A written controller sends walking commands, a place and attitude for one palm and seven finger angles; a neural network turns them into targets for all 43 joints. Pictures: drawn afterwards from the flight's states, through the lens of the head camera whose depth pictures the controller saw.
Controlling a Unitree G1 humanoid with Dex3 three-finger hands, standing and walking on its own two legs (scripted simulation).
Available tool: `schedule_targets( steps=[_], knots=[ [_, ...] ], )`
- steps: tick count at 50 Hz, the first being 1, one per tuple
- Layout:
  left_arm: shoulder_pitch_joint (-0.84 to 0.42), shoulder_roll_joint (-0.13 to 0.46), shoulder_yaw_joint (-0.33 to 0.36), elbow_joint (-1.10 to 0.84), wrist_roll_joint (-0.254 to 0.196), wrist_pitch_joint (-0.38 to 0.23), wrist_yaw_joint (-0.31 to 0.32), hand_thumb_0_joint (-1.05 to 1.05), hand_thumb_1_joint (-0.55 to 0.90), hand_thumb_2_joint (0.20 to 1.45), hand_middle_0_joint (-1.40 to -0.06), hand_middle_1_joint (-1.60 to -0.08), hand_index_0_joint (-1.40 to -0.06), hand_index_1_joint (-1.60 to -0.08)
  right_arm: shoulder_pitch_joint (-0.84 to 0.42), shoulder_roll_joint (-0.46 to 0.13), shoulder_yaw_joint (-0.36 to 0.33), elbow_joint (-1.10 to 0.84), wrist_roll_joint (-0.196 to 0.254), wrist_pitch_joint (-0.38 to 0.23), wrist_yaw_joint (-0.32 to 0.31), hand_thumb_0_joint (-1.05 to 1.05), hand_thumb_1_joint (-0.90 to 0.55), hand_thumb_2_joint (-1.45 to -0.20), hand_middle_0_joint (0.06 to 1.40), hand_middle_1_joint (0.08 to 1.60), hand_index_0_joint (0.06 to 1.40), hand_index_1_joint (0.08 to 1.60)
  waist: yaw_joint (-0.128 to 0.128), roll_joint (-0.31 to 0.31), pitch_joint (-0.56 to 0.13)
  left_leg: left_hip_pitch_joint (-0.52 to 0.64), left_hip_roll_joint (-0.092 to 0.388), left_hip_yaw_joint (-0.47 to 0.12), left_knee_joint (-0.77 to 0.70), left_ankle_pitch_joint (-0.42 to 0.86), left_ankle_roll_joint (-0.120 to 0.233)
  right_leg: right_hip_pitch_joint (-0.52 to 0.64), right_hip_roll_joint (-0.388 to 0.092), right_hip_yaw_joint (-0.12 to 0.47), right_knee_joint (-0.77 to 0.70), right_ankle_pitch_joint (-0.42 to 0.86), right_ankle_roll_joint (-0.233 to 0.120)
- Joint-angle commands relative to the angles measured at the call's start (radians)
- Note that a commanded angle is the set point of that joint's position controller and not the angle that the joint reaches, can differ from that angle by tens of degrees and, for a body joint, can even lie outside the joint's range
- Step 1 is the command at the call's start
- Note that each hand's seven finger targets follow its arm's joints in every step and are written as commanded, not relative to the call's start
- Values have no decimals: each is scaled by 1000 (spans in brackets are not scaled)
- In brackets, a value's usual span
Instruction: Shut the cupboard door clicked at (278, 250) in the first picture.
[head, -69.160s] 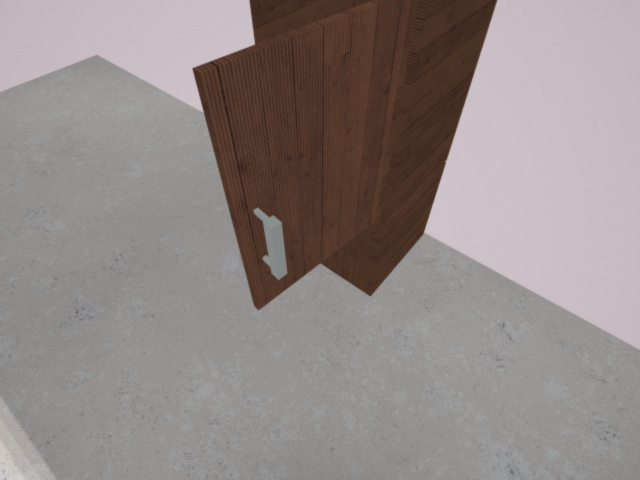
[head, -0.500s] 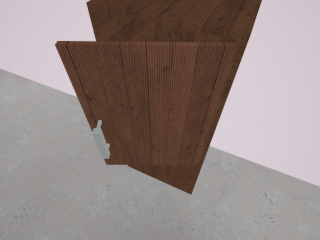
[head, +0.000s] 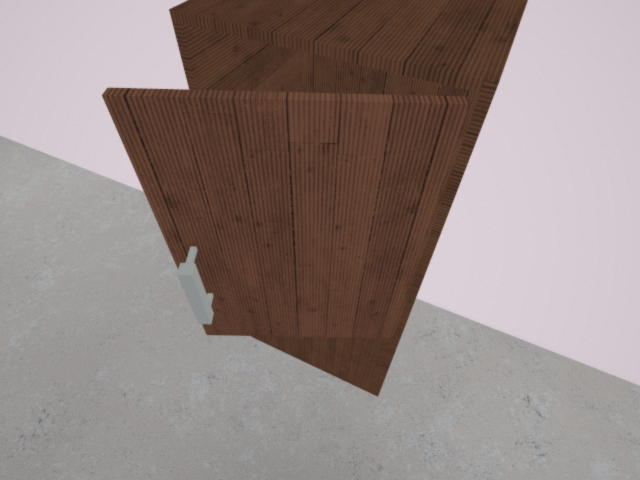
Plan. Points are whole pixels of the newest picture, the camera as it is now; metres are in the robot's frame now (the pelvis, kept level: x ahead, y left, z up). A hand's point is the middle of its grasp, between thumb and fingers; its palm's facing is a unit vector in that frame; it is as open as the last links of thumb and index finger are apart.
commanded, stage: look again from close up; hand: left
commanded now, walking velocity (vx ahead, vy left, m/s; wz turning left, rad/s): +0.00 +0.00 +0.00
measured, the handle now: (199, 286) +0.44 +0.25 -0.11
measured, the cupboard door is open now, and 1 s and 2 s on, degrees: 25 25 25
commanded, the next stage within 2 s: raise the hand and make a fist in 0.48 s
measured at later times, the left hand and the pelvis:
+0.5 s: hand out of the picture +0.01 +0.19 -0.17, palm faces +0.02 -0.97 -0.23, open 7.4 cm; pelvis -0.01 +0.00 +0.00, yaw +0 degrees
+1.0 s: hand out of the picture +0.09 +0.18 -0.11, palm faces +0.05 -1.00 +0.05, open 6.2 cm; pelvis -0.09 +0.00 -0.11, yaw +2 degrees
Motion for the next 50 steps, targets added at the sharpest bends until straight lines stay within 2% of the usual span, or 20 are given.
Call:
schedule_targets(
  steps=[1, 28, 29, 30, 31, 32, 33, 34, 35, 36, 37, 38, 39, 40, 41, 42, 44, 45, 47, 50],
  knots=[
    [25, 149, 24, -43, 2, -18, 9, 0, 900, 900, -200, -300, -200, -300, 7, -132, -23, -39, 3, -14, -6, 0, -900, -900, 200, 300, 200, 300, -3, 8, -45, 43, 94, -76, -36, 261, 35, -28, -139, 101, -64, 389, -9],
    [76, 106, 19, -20, 2, -22, 11, 0, 900, 900, -200, -300, -200, -300, 51, -87, -24, -8, 5, -14, -9, 0, -900, -900, 200, 300, 200, 300, 0, 8, -11, 21, 86, -78, -42, 218, 32, -44, -137, 95, -88, 337, -5],
    [174, 50, 16, 15, 15, -41, 59, 0, 900, 900, -200, -300, -200, -300, 16, -63, -23, -74, 15, -19, -2, 0, -900, -900, 200, 300, 200, 300, 9, 65, 24, -66, 79, -12, 194, 249, 9, -60, -202, 146, -59, 754, 58],
    [-666, 711, 511, -1513, -121, -338, 50, 0, 900, 900, -200, -300, -200, -300, 167, -242, -71, -340, 25, -200, -113, 0, -900, -900, 200, 300, 200, 300, -114, 59, -367, 324, 44, -37, 196, 409, 59, -75, -116, 44, 154, 667, 33],
    [15, 119, 50, -1134, -137, -243, 45, 0, 900, 900, -218, -320, -218, -320, 29, -127, -9, -345, 73, -256, -120, 0, -900, -900, 200, 300, 200, 300, -51, 447, -430, 292, -6, -17, 169, 565, 54, -130, -31, -38, 276, 428, 26],
    [3, 129, 126, -1164, -185, -202, 84, 0, 900, 900, -237, -340, -237, -340, 21, -121, -16, -337, 55, -281, -105, 0, -900, -900, 200, 300, 200, 300, 3, 333, -441, 239, 33, -34, 137, 674, 29, -156, -27, -79, 153, 247, 15],
    [198, -133, -2, -973, -178, -112, 58, 0, 900, 900, -255, -360, -255, -360, 27, -81, -27, -333, 52, -294, -63, 0, -900, -900, 200, 300, 200, 300, -45, 220, -275, 120, 29, -41, 124, 567, 39, -229, -28, -77, 132, 227, 27],
    [-18, -32, 54, -1111, -188, -162, 57, 0, 900, 900, -273, -380, -273, -380, 54, -137, -58, -396, 53, -308, -49, 0, -900, -900, 200, 300, 200, 300, -70, 141, -158, -20, 12, -68, 163, 365, 34, -256, -34, -75, 137, 256, 28],
    [23, -10, 94, -1007, -178, -205, 40, 0, 900, 900, -292, -400, -292, -400, 46, -135, -72, -413, 42, -314, -49, 0, -900, -900, 200, 300, 200, 300, -79, 27, -60, -142, -7, -70, 202, 230, 34, -349, -35, -86, 154, 209, 29],
    [68, -32, 118, -868, -177, -263, 15, 0, 900, 900, -310, -420, -310, -420, 33, -130, -75, -421, 29, -317, -44, 0, -900, -900, 200, 300, 200, 300, -76, -129, 36, -277, -19, -83, 252, 131, 33, -454, -33, -93, 186, 141, 36],
    [208, -65, 133, -744, -184, -322, -27, 0, 900, 900, -328, -440, -328, -440, 20, -120, -84, -451, 32, -320, -32, 0, -900, -900, 200, 300, 200, 300, -32, -200, 61, -362, -27, -84, 295, 89, 29, -496, -39, -81, 222, 104, 32],
    [279, -119, 105, -703, -202, -397, -80, 0, 900, 900, -347, -460, -347, -460, 6, -109, -83, -477, 21, -328, -17, 0, -900, -900, 200, 300, 200, 300, -4, -300, 27, -451, -32, -85, 353, 43, 20, -548, -39, -79, 289, 61, 34],
    [363, -134, 118, -700, -231, -480, -143, 0, 900, 900, -365, -480, -365, -480, -6, -106, -95, -502, 9, -335, -3, 0, -900, -900, 200, 300, 200, 300, 33, -338, -34, -515, -39, -75, 412, 8, 12, -572, -38, -63, 347, 37, 33],
    [392, -138, 115, -725, -256, -560, -212, 0, 900, 900, -383, -500, -383, -500, -11, -107, -99, -529, 7, -337, 12, 0, -900, -900, 200, 300, 200, 300, 48, -347, -96, -571, -48, -67, 465, -14, 5, -575, -47, -37, 401, 57, 37],
    [409, -101, 148, -726, -274, -629, -279, 0, 900, 900, -402, -520, -402, -520, -16, -110, -106, -553, 8, -334, 22, 0, -900, -900, 200, 300, 200, 300, 63, -323, -164, -618, -54, -57, 519, -26, -2, -570, -52, -11, 454, 69, 32],
    [405, -62, 172, -708, -281, -680, -349, 0, 900, 900, -420, -540, -420, -540, -18, -111, -109, -574, 14, -329, 36, 0, -900, -900, 200, 300, 200, 300, 73, -227, -197, -652, -58, -53, 564, -13, -6, -570, -62, 20, 508, 120, 21],
    [328, 11, 209, -783, -287, -697, -408, 0, 900, 900, -457, -580, -457, -580, -43, -121, -110, -655, 22, -316, 41, 0, -900, -900, 200, 300, 200, 300, 83, -36, -293, -715, -71, -15, 644, -63, 5, -618, -64, 59, 569, -6, 7],
    [267, 61, 246, -864, -292, -678, -402, 0, 900, 900, -475, -600, -475, -600, -58, -121, -109, -690, 25, -308, 36, 0, -900, -900, 200, 300, 200, 300, 92, 35, -337, -728, -71, -2, 660, -101, 13, -640, -59, 66, 578, -110, 1],
    [133, 123, 271, -1027, -299, -644, -355, 0, 900, 900, -512, -640, -512, -640, -74, -126, -103, -739, 27, -293, 22, 0, -900, -900, 200, 300, 200, 300, 81, 111, -339, -761, -55, -20, 670, -202, 25, -723, -47, 83, 575, -305, -3],
    [-42, 111, 229, -1366, -292, -686, -251, 0, 900, 900, -567, -700, -567, -700, -61, -110, -85, -771, 22, -296, 0, 0, -900, -900, 200, 300, 200, 300, 31, 164, -442, -725, -33, -61, 695, -304, 45, -794, -33, 85, 590, -400, 0]
  ],
)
